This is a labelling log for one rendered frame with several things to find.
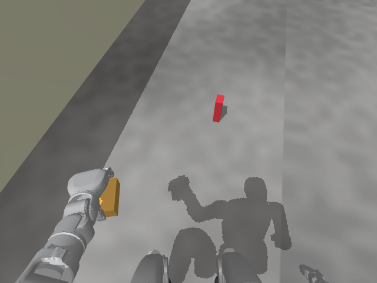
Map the right robot hand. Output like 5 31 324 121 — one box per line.
299 264 329 283

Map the left robot hand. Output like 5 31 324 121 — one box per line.
67 167 114 221

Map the left robot arm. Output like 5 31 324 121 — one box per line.
15 191 100 283

